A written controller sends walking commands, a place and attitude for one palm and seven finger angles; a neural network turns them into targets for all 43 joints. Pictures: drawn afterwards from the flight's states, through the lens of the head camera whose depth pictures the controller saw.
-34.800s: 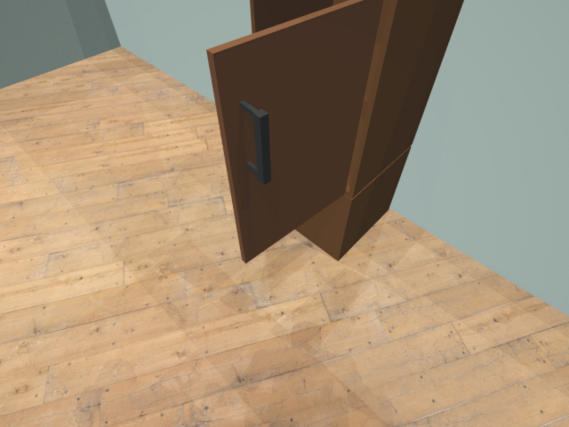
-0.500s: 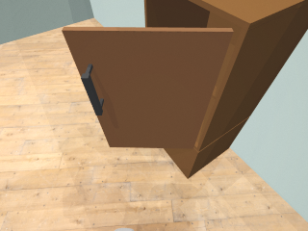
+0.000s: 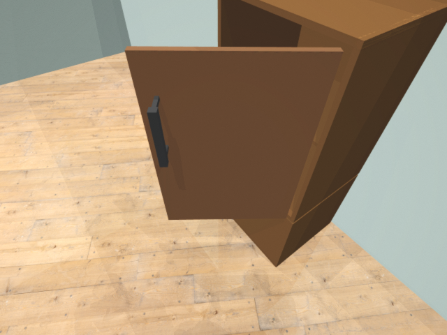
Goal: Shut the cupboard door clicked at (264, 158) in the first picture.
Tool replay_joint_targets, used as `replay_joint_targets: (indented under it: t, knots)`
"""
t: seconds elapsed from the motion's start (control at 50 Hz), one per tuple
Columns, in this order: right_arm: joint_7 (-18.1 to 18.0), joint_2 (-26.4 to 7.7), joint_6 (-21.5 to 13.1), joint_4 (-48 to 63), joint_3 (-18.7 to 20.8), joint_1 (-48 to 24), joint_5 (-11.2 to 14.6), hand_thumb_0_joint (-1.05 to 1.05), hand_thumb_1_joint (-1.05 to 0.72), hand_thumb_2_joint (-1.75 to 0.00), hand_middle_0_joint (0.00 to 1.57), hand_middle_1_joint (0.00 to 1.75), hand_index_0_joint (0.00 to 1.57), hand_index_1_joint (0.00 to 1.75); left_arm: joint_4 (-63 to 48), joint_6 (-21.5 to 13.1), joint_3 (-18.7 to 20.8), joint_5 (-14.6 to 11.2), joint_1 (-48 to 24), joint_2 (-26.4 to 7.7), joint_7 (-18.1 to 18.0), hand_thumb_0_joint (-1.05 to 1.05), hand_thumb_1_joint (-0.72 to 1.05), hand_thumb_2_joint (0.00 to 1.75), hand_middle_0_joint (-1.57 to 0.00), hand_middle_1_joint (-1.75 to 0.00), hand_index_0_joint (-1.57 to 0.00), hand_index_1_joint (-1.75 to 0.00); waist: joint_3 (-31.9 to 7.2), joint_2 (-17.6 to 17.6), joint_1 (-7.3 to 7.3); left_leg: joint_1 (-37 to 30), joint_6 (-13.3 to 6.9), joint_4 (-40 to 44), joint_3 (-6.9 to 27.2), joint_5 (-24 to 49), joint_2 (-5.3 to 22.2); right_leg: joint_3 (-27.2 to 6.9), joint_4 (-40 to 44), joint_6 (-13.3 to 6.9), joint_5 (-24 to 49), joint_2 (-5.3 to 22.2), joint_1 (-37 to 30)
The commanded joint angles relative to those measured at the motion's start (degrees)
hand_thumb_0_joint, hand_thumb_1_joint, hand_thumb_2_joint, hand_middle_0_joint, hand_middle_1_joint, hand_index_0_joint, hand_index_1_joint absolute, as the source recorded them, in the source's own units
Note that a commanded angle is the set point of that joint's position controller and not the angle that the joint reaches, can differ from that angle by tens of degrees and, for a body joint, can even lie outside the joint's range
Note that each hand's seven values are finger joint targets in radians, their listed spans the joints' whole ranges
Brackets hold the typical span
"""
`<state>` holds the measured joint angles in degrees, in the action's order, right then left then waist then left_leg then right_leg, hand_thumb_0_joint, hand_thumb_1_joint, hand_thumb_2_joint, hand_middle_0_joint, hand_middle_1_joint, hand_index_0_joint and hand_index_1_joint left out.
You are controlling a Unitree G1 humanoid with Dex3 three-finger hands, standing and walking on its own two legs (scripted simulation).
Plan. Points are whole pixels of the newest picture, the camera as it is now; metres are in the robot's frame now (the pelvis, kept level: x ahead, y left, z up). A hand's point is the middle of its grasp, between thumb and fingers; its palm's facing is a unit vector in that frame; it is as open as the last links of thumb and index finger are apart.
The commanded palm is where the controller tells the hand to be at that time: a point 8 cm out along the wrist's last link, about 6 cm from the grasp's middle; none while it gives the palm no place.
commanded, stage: come to a stop and stand still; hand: left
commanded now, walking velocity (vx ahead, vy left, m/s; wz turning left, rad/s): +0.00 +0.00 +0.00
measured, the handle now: (160, 133) +0.51 +0.18 +0.08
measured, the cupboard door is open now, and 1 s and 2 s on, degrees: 54 54 54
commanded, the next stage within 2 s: look again from close up in 0.06 s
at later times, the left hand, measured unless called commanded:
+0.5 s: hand out of the picture +0.03 +0.15 -0.17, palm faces +0.02 -0.98 -0.20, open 7.3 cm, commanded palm none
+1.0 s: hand out of the picture +0.02 +0.13 -0.18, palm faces +0.07 -0.98 -0.17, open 7.3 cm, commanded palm none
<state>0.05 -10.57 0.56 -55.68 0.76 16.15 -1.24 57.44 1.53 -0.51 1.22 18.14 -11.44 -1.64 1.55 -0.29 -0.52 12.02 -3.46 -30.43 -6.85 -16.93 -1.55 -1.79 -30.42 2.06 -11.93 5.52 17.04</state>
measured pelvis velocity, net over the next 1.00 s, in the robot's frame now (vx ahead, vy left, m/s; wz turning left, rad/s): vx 0.04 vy -0.03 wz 0.04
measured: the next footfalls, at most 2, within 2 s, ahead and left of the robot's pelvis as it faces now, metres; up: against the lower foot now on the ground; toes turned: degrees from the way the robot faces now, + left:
none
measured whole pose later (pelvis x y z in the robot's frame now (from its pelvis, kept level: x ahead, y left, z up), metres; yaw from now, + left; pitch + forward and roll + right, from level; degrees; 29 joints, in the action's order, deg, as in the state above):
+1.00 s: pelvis +0.04 -0.03 +0.00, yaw +2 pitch -1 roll +0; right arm -0.6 -7.7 -0.1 -64.4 0.6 19.4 -1.5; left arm 62.3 -0.1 0.5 1.2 19.3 -9.1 -1.1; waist 0.7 -1.5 -0.3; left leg 9.2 -0.5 -29.7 -3.4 -19.4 0.7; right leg 1.7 -31.1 1.3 -16.1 3.5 13.8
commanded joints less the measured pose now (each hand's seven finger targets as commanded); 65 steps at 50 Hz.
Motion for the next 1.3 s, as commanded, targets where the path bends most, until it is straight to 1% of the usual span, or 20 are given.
replay_joint_targets:
  t: [0.0, 0.12, 0.2, 0.24, 0.48, 0.54, 0.62, 0.72, 0.74, 0.8, 0.86, 0.94, 1.0, 1.02, 1.06, 1.1, 1.14, 1.2, 1.26, 1.28]
  knots:
    - [-0.6, -7.6, -2.0, 2.6, 1.5, 0.1, 0.4, 0.00, -0.90, -0.90, 0.20, 0.30, 0.20, 0.30, -2.4, -2.0, 1.1, 0.1, 0.7, -5.4, -0.2, 0.00, 0.90, 0.90, -0.20, -0.30, -0.20, -0.30, 2.6, 1.5, 0.49, 5.6, 0.9, 14.2, 10.5, -6.6, 7.6, -0.9, 4.0, -3.2, -0.1, -0.8, -2.1]
    - [-0.9, -6.6, -2.4, -0.4, 1.0, 1.1, 0.7, 0.00, -0.90, -0.90, 0.20, 0.30, 0.20, 0.30, 0.2, -2.5, 0.8, -0.1, 1.1, -5.1, -0.3, 0.00, 0.90, 0.90, -0.20, -0.30, -0.20, -0.30, 1.1, 0.1, 0.65, 2.3, 1.3, 12.4, 8.8, 1.1, 7.1, -1.4, 5.4, -3.0, 4.1, 0.4, -3.7]
    - [-1.0, -5.9, -2.4, -2.1, 0.7, 1.3, 0.8, 0.00, -0.90, -0.90, 0.20, 0.30, 0.20, 0.30, 1.2, -2.5, 0.6, -0.2, 0.9, -4.6, -0.4, 0.00, 0.90, 0.90, -0.20, -0.30, -0.20, -0.30, 2.0, 0.3, 0.72, 1.8, 1.6, 12.0, 8.1, 3.4, 7.1, -1.3, 6.1, -2.7, 4.8, 0.6, -3.8]
    - [-1.1, -5.6, -2.4, -2.7, 0.7, 1.1, 0.8, 0.00, -0.90, -0.90, 0.20, 0.30, 0.20, 0.30, 1.8, -2.5, 0.6, -0.2, 0.8, -4.7, -0.4, 0.00, 0.90, 0.90, -0.20, -0.30, -0.20, -0.30, 2.0, 1.0, 0.57, 1.6, 1.8, 11.8, 7.8, 3.9, 7.0, -1.5, 6.3, -2.7, 5.1, 0.7, -4.2]
    - [-1.1, -4.2, -2.0, -5.3, 0.6, 1.4, 0.7, 0.00, -0.90, -0.90, 0.20, 0.30, 0.20, 0.30, 2.6, -2.7, 0.8, -0.3, -0.2, -4.4, -0.5, 0.00, 0.90, 0.90, -0.20, -0.30, -0.20, -0.30, 2.7, -1.0, 0.53, 1.1, 2.3, 11.3, 7.0, 4.1, 6.8, -1.7, 8.2, -2.8, 5.0, 1.0, -4.6]
    - [-1.1, -4.2, -2.1, -5.8, 0.4, 1.6, 0.7, 0.00, -0.90, -0.90, 0.20, 0.30, 0.20, 0.30, 2.6, -2.9, 0.9, -0.4, -0.5, -4.3, -0.5, 0.00, 0.90, 0.90, -0.20, -0.30, -0.20, -0.30, 0.9, -1.2, 0.66, 0.4, 2.4, 11.1, 7.0, 5.7, 6.9, -1.6, 7.9, -2.8, 6.3, 1.2, -5.6]
    - [-1.2, -4.1, -2.2, -6.4, 0.4, 1.6, 0.7, 0.00, -0.90, -0.90, 0.20, 0.30, 0.20, 0.30, 2.8, -2.9, 0.9, -0.4, -0.5, -4.2, -0.6, 0.00, 0.90, 0.90, -0.20, -0.30, -0.20, -0.30, 1.0, 0.0, 0.62, -0.1, 2.6, 11.0, 6.8, 6.9, 7.1, -1.7, 7.9, -2.9, 7.9, 1.1, -6.0]
    - [-1.2, -3.6, -2.1, -6.9, 0.3, 1.8, 0.8, 0.00, -0.90, -0.90, 0.20, 0.30, 0.20, 0.30, 3.1, -2.8, 1.0, -0.4, -0.3, -3.8, -0.6, 0.00, 0.90, 0.90, -0.20, -0.30, -0.20, -0.30, 2.3, 0.1, 0.48, 0.7, 2.6, 11.8, 7.0, 5.4, 7.1, -1.6, 8.5, -2.9, 5.9, 0.9, -5.7]
    - [-1.2, -3.7, -2.0, -7.2, 0.2, 2.3, 0.6, 0.00, -0.90, -0.90, 0.20, 0.30, 0.20, 0.30, 3.5, -2.8, 0.9, -0.4, 0.2, -3.6, -0.5, 0.00, 0.90, 0.90, -0.20, -0.30, -0.20, -0.30, 1.7, -0.7, 0.54, 0.4, 2.6, 12.0, 7.0, 2.6, 7.1, -0.9, 8.6, -2.8, 2.5, 0.6, -6.0]
    - [-0.9, -4.0, -1.3, -7.1, 0.6, 3.0, 0.2, 0.00, -0.90, -0.90, 0.20, 0.30, 0.20, 0.30, 3.2, -2.2, 1.4, 0.1, 0.9, -3.4, -0.2, 0.00, 0.90, 0.90, -0.20, -0.30, -0.20, -0.30, 4.9, -0.5, 0.45, 3.9, 1.8, 13.0, 8.4, -11.6, 6.9, 0.2, 8.0, -3.1, -11.8, -0.1, -3.3]
    - [-0.8, -4.1, -1.1, -6.3, 1.0, 3.4, -0.1, 0.00, -0.90, -0.90, 0.20, 0.30, 0.20, 0.30, 2.5, -2.1, 2.0, 0.3, 2.3, -3.2, 0.3, 0.00, 0.90, 0.90, -0.20, -0.30, -0.20, -0.30, 7.3, 1.1, 0.22, 6.6, 0.6, 13.4, 10.2, -16.8, 7.3, 0.9, 6.4, -3.5, -16.0, -0.7, -1.1]
    - [-1.0, -3.5, -1.8, -5.8, 1.1, 4.6, 0.0, 0.00, -0.90, -0.90, 0.20, 0.30, 0.20, 0.30, 2.4, -2.9, 2.2, 0.2, 4.1, -2.1, 0.6, 0.00, 0.90, 0.90, -0.20, -0.30, -0.20, -0.30, 7.1, 1.6, 0.21, 5.4, -0.1, 11.6, 10.8, -12.9, 8.0, 0.9, 4.6, -4.5, -11.5, -0.9, -0.9]
    - [-1.3, -2.9, -2.5, -6.0, 1.2, 5.8, 0.1, 0.00, -0.90, -0.90, 0.20, 0.30, 0.20, 0.30, 3.0, -3.3, 2.4, 0.2, 5.4, -1.7, 0.6, 0.00, 0.90, 0.90, -0.20, -0.30, -0.20, -0.30, 6.1, -0.1, 0.40, 3.7, -0.2, 7.8, 9.0, -3.8, 7.8, 0.8, 3.2, -5.0, -4.4, -0.6, -1.9]
    - [-1.4, -2.6, -2.7, -6.1, 0.9, 6.0, 0.2, 0.00, -0.90, -0.90, 0.20, 0.30, 0.20, 0.30, 3.2, -3.5, 2.4, 0.1, 5.8, -1.7, 0.5, 0.00, 0.90, 0.90, -0.20, -0.30, -0.20, -0.30, 5.2, -0.2, 0.37, 3.1, 0.2, 5.8, 7.6, 1.1, 7.3, 0.6, 2.7, -5.1, 0.1, -0.1, -3.1]
    - [-1.9, -1.5, -3.0, -6.7, 0.4, 6.4, 0.3, 0.00, -0.90, -0.90, 0.20, 0.30, 0.20, 0.30, 4.2, -3.7, 2.5, -0.1, 7.0, -1.7, 0.0, 0.00, 0.90, 0.90, -0.20, -0.30, -0.20, -0.30, 2.1, -0.6, 0.27, 1.0, 1.4, 2.2, 5.1, 12.2, 6.3, 0.4, 1.1, -5.1, 15.2, 1.0, -6.3]
    - [-2.4, -0.8, -3.0, -7.2, 0.2, 6.8, 0.6, 0.00, -0.90, -0.90, 0.20, 0.30, 0.20, 0.30, 4.9, -3.8, 2.3, -0.2, 7.5, -1.8, -0.5, 0.00, 0.90, 0.90, -0.20, -0.30, -0.20, -0.30, 0.4, -1.3, 0.46, 0.1, 2.5, 0.7, 4.5, 20.8, 6.0, 0.3, -0.6, -4.9, 31.4, 1.9, -9.3]
    - [-2.9, -1.1, -2.7, -7.5, 0.3, 6.3, 0.9, 0.00, -0.90, -0.90, 0.20, 0.30, 0.20, 0.30, 5.0, -4.0, 2.0, -0.7, 7.1, -2.1, -1.0, 0.00, 0.90, 0.90, -0.20, -0.30, -0.20, -0.30, -2.2, -1.1, 0.69, -2.7, 3.3, 1.6, 4.7, 27.7, 6.4, 0.7, -0.6, -4.0, 41.5, 2.5, -11.1]
    - [-3.3, -1.7, -2.1, -7.2, 1.1, 5.6, 1.2, 0.00, -0.90, -0.90, 0.20, 0.30, 0.20, 0.30, 4.0, -3.5, 2.4, -0.7, 5.6, -2.7, -1.5, 0.00, 0.90, 0.90, -0.20, -0.30, -0.20, -0.30, -2.2, 0.0, 0.84, -4.5, 3.4, 2.3, 4.7, 32.8, 6.9, 0.7, -1.7, -3.5, 42.9, 2.5, -10.6]
    - [-3.3, -2.0, -1.6, -6.4, 1.7, 4.7, 1.1, 0.00, -0.90, -0.90, 0.20, 0.30, 0.20, 0.30, 2.4, -2.8, 2.8, -0.5, 3.9, -2.6, -1.6, 0.00, 0.90, 0.90, -0.20, -0.30, -0.20, -0.30, -2.9, -0.5, 0.74, -5.4, 3.0, 2.3, 5.0, 32.7, 7.6, 0.4, -1.7, -3.7, 36.4, 2.2, -8.8]
    - [-3.3, -1.7, -1.6, -6.2, 1.8, 4.3, 1.1, 0.00, -0.90, -0.90, 0.20, 0.30, 0.20, 0.30, 2.1, -2.6, 2.7, -0.4, 3.3, -2.4, -1.6, 0.00, 0.90, 0.90, -0.20, -0.30, -0.20, -0.30, -2.0, -0.3, 0.68, -5.2, 2.7, 3.0, 5.0, 32.3, 7.8, 0.4, -1.3, -3.6, 33.7, 2.0, -8.1]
